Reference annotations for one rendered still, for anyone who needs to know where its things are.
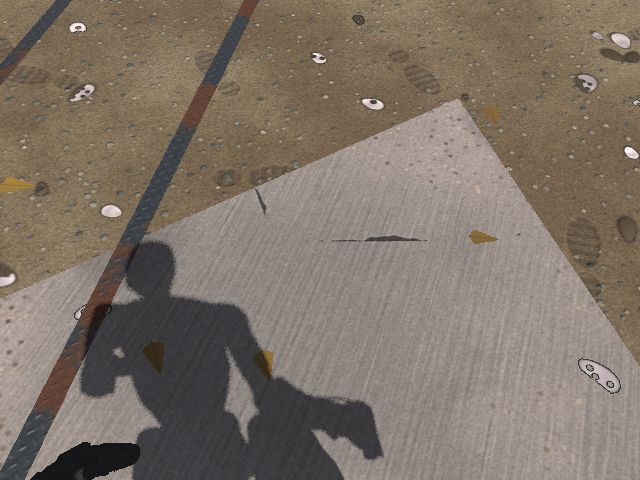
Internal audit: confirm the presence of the robot left hand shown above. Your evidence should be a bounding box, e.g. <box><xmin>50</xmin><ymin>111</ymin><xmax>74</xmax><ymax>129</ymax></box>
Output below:
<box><xmin>30</xmin><ymin>442</ymin><xmax>141</xmax><ymax>480</ymax></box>

